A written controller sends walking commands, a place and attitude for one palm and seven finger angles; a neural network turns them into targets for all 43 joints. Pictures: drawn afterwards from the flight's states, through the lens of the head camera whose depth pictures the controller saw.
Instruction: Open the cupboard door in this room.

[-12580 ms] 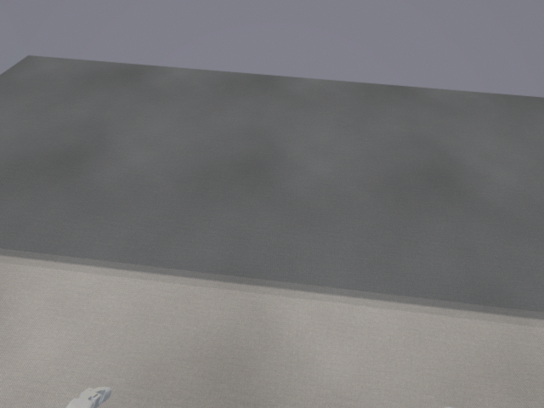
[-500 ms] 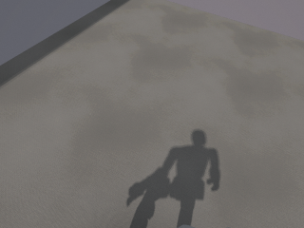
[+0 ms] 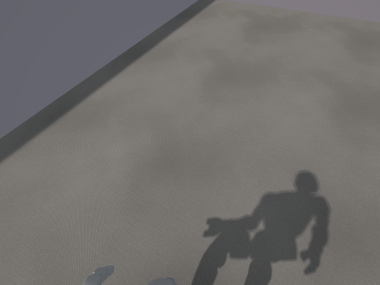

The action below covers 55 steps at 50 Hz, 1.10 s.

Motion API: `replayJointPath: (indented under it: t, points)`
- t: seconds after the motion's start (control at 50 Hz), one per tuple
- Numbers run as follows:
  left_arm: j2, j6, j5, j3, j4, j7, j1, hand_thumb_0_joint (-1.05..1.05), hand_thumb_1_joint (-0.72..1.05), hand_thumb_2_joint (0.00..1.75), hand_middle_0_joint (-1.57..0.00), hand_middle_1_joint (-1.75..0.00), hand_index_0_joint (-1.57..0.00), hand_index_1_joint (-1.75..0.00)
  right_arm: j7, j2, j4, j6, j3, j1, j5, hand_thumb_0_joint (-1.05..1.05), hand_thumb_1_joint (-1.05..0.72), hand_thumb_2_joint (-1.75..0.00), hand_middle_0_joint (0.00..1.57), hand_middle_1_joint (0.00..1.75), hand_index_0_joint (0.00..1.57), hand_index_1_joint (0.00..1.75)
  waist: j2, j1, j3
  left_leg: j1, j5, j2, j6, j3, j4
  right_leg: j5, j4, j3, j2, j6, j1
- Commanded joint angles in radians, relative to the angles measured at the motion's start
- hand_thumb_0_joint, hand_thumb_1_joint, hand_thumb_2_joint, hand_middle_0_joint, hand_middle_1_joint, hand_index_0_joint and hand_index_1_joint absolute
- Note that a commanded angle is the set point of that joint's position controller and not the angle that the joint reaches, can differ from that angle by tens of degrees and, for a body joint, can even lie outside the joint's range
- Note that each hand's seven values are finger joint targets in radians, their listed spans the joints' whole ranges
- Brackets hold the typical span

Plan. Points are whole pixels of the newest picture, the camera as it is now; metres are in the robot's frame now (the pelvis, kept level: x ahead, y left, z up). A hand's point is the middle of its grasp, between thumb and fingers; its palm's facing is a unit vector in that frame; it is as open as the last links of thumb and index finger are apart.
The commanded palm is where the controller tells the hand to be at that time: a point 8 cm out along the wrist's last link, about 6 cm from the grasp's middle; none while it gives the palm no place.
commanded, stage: turn or walk to find it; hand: left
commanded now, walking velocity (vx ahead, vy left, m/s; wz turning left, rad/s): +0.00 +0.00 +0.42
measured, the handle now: out of the picture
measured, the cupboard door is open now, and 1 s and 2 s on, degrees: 0 0 0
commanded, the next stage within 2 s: none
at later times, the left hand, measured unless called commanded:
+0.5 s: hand out of the picture -0.07 +0.24 -0.19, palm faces +0.29 -0.93 -0.24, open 7.4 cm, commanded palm none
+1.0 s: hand out of the picture +0.00 +0.22 -0.14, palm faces +0.39 -0.87 -0.29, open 7.4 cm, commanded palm none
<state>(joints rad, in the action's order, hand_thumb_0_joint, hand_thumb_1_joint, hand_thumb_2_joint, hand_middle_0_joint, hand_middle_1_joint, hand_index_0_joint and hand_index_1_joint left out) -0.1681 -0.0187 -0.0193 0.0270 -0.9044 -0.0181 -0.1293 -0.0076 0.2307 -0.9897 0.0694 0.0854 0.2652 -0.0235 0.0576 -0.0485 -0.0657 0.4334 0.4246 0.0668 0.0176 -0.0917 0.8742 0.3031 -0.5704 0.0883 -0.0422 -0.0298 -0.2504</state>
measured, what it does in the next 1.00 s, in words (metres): steps on the spot, turning left: left foot, then right foot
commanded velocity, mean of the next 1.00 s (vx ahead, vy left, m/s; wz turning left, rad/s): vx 0.00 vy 0.00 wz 0.42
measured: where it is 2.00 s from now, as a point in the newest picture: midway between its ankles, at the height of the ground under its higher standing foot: outside the picture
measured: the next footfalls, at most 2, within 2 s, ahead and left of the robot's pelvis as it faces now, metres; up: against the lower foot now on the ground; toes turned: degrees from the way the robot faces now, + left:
left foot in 0.44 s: -0.04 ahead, +0.14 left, +0.00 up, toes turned +17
right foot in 0.94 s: +0.05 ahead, -0.09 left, +0.00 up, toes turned +21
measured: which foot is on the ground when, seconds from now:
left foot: up 0.00-0.42, down 0.44-0.94, up 0.96-1.00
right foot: down 0.00-0.44, up 0.46-0.92, down 0.94-1.00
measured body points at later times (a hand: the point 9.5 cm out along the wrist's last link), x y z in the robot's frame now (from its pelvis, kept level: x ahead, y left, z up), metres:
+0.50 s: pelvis -0.03 +0.03 -0.01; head +0.00 +0.07 +0.44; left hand -0.08 +0.29 -0.17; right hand +0.13 -0.19 -0.13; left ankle -0.07 +0.13 -0.73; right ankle -0.01 -0.09 -0.71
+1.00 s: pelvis -0.03 -0.01 +0.00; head +0.01 -0.03 +0.44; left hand -0.02 +0.26 -0.12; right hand +0.10 -0.23 -0.17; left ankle -0.08 +0.12 -0.71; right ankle +0.02 -0.10 -0.73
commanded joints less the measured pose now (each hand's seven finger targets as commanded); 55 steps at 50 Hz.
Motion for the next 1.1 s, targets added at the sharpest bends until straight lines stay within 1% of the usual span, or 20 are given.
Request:
replayJointPath:
  t: [0.0,0.06,0.28,0.34,0.38,0.4,0.42,0.44,0.54,0.62,0.78,0.84,0.88,0.9,0.92,0.94,0.96,1.0,1.04,1.08]
  points:
    - [-0.174,0.021,0.007,0.052,0.081,-0.019,0.05,0.0,0.9,0.9,-0.2,-0.3,-0.2,-0.3,-0.006,0.082,0.046,-0.004,0.028,0.037,-0.006,0.0,-0.9,-0.9,0.2,0.3,0.2,0.3,-0.197,0.0,-0.013,0.112,-0.055,-0.076,0.024,0.011,0.361,0.005,0.341,-0.181,-0.273,-0.058,-0.053]
    - [-0.159,0.034,0.007,0.045,0.058,-0.015,-0.021,0.0,0.9,0.9,-0.2,-0.3,-0.2,-0.3,-0.007,0.071,0.032,-0.005,0.021,0.049,-0.003,0.0,-0.9,-0.9,0.2,0.3,0.2,0.3,-0.227,0.021,0.007,0.132,-0.115,-0.081,0.049,0.035,0.364,-0.133,0.311,-0.093,-0.24,-0.049,0.041]
    - [-0.225,0.027,-0.012,0.067,-0.02,-0.015,-0.179,0.0,0.9,0.9,-0.2,-0.3,-0.2,-0.3,0.0,0.046,0.066,-0.024,-0.011,-0.113,0.012,0.0,-0.9,-0.9,0.2,0.3,0.2,0.3,-0.241,0.105,0.08,0.012,0.056,-0.106,0.051,0.13,-0.048,-0.468,0.199,-0.067,-0.326,-0.125,0.2]
    - [-0.247,0.021,-0.012,0.072,-0.03,-0.012,-0.161,0.0,0.9,0.9,-0.2,-0.3,-0.2,-0.3,0.003,0.046,0.065,-0.035,-0.017,-0.082,0.018,0.0,-0.9,-0.9,0.2,0.3,0.2,0.3,-0.259,0.085,0.116,-0.082,0.017,-0.094,0.036,0.168,-0.201,-0.502,0.139,-0.036,-0.332,-0.111,0.192]
    - [-0.237,0.015,-0.001,0.074,-0.031,-0.011,-0.125,0.0,0.9,0.9,-0.2,-0.3,-0.2,-0.3,0.003,0.063,0.05,-0.047,-0.013,-0.019,0.015,0.0,-0.9,-0.9,0.2,0.3,0.2,0.3,-0.204,0.036,0.139,-0.245,-0.192,-0.096,0.022,0.174,-0.421,-0.412,0.042,0.03,-0.3,-0.042,0.107]
    - [-0.206,0.007,0.007,0.067,-0.021,-0.009,-0.126,0.0,0.9,0.9,-0.2,-0.3,-0.2,-0.3,0.001,0.112,0.043,-0.057,-0.005,0.016,0.013,0.0,-0.9,-0.9,0.2,0.3,0.2,0.3,-0.059,0.015,0.167,-0.382,-0.326,-0.167,-0.001,0.076,-0.525,-0.268,-0.102,0.079,-0.241,0.014,-0.007]
    - [-0.136,0.001,0.012,0.051,0.015,-0.004,-0.127,0.0,0.9,0.9,-0.2,-0.3,-0.2,-0.3,0.007,0.212,0.049,-0.063,0.019,0.04,0.004,0.0,-0.9,-0.9,0.2,0.3,0.2,0.3,0.247,0.0,0.146,-0.485,-0.667,-0.417,-0.1,-0.239,-0.548,0.212,-0.295,0.11,-0.107,0.094,-0.286]
    - [-0.135,-0.011,0.003,0.038,0.031,-0.008,-0.069,0.0,0.9,0.9,-0.2,-0.3,-0.2,-0.3,0.014,0.248,0.036,-0.051,0.024,0.07,0.005,0.0,-0.9,-0.9,0.2,0.3,0.2,0.3,0.215,-0.022,0.138,-0.42,-0.809,-0.489,-0.188,-0.251,-0.538,0.35,-0.418,0.022,-0.081,0.095,-0.287]
    - [-0.155,-0.014,0.005,0.052,-0.019,0.005,-0.071,0.0,0.9,0.9,-0.2,-0.3,-0.2,-0.3,0.035,0.158,0.068,-0.063,-0.008,-0.077,0.004,0.0,-0.9,-0.9,0.2,0.3,0.2,0.3,0.113,0.04,0.06,-0.359,-0.829,-0.313,-0.16,-0.073,-0.507,0.129,-0.558,-0.051,-0.07,0.106,-0.302]
    - [-0.151,-0.014,0.005,0.047,-0.011,0.003,-0.059,0.0,0.9,0.9,-0.2,-0.3,-0.2,-0.3,0.033,0.157,0.069,-0.068,-0.003,-0.043,0.007,0.0,-0.9,-0.9,0.2,0.3,0.2,0.3,0.058,0.035,0.078,-0.38,-0.826,-0.299,-0.164,-0.088,-0.516,0.092,-0.526,-0.062,-0.061,0.122,-0.292]
    - [-0.128,-0.01,0.012,0.04,0.046,-0.002,0.017,0.0,0.9,0.9,-0.2,-0.3,-0.2,-0.3,0.027,0.163,0.079,-0.056,0.012,-0.023,-0.004,0.0,-0.9,-0.9,0.2,0.3,0.2,0.3,0.11,0.013,0.076,-0.321,-0.718,-0.292,-0.19,-0.201,-0.499,0.151,-0.278,-0.06,-0.021,0.115,-0.198]
    - [-0.128,-0.001,0.017,0.04,0.041,-0.004,-0.022,0.0,0.9,0.9,-0.2,-0.3,-0.2,-0.3,0.025,0.165,0.086,-0.052,0.017,-0.04,-0.005,0.0,-0.9,-0.9,0.2,0.3,0.2,0.3,0.121,0.031,0.101,-0.269,-0.726,-0.269,-0.177,-0.234,-0.461,0.103,-0.108,-0.047,0.008,0.101,-0.077]
    - [-0.142,0.013,0.016,0.045,0.02,-0.006,-0.102,0.0,0.9,0.9,-0.2,-0.3,-0.2,-0.3,0.023,0.154,0.091,-0.051,0.02,-0.058,0.004,0.0,-0.9,-0.9,0.2,0.3,0.2,0.3,0.068,0.074,0.136,-0.191,-0.601,-0.219,-0.125,-0.212,-0.389,-0.099,0.129,-0.036,0.001,0.096,0.092]
    - [-0.191,0.025,0.008,0.054,0.012,-0.009,-0.141,0.0,0.9,0.9,-0.2,-0.3,-0.2,-0.3,0.017,0.119,0.095,-0.053,0.017,-0.049,0.012,0.0,-0.9,-0.9,0.2,0.3,0.2,0.3,-0.03,0.087,0.158,-0.067,-0.407,-0.158,-0.069,-0.163,-0.316,-0.189,0.217,-0.114,-0.091,0.077,0.246]
    - [-0.277,0.034,-0.006,0.072,0.008,-0.018,-0.171,0.0,0.9,0.9,-0.2,-0.3,-0.2,-0.3,0.012,0.049,0.116,-0.055,0.003,-0.039,0.017,0.0,-0.9,-0.9,0.2,0.3,0.2,0.3,-0.305,0.098,0.175,0.116,-0.002,-0.017,0.001,-0.003,-0.11,-0.328,0.242,-0.355,-0.341,-0.018,0.355]
    - [-0.298,0.028,-0.001,0.069,0.02,-0.018,-0.17,0.0,0.9,0.9,-0.2,-0.3,-0.2,-0.3,0.017,0.081,0.127,-0.043,0.013,-0.065,0.012,0.0,-0.9,-0.9,0.2,0.3,0.2,0.3,-0.302,0.107,0.141,0.114,0.197,-0.013,0.008,0.007,0.09,-0.398,0.258,-0.412,-0.458,-0.119,0.208]
    - [-0.262,0.026,0.002,0.066,0.034,-0.02,-0.114,0.0,0.9,0.9,-0.2,-0.3,-0.2,-0.3,0.013,0.094,0.11,-0.027,0.021,-0.051,0.006,0.0,-0.9,-0.9,0.2,0.3,0.2,0.3,-0.219,0.079,0.104,0.094,0.134,-0.039,0.006,-0.027,0.228,-0.257,0.287,-0.34,-0.414,-0.135,0.105]
    - [-0.212,0.019,0.005,0.061,0.066,-0.021,-0.001,0.0,0.9,0.9,-0.2,-0.3,-0.2,-0.3,0.003,0.091,0.068,-0.01,0.027,-0.008,0.0,0.0,-0.9,-0.9,0.2,0.3,0.2,0.3,-0.224,0.03,0.021,0.109,0.032,-0.071,0.012,-0.013,0.346,-0.047,0.326,-0.261,-0.329,-0.085,0.003]
    - [-0.169,0.029,0.005,0.046,0.068,-0.015,0.01,0.0,0.9,0.9,-0.2,-0.3,-0.2,-0.3,-0.006,0.081,0.045,-0.008,0.021,0.02,-0.003,0.0,-0.9,-0.9,0.2,0.3,0.2,0.3,-0.209,0.016,0.003,0.1,-0.061,-0.084,0.029,0.021,0.371,-0.123,0.305,-0.137,-0.26,-0.058,-0.002]
    - [-0.169,0.033,0.003,0.046,0.056,-0.015,-0.026,0.0,0.9,0.9,-0.2,-0.3,-0.2,-0.3,-0.007,0.078,0.04,-0.007,0.018,0.019,-0.001,0.0,-0.9,-0.9,0.2,0.3,0.2,0.3,-0.229,0.029,0.015,0.107,-0.085,-0.09,0.043,0.036,0.361,-0.154,0.299,-0.104,-0.256,-0.061,0.037]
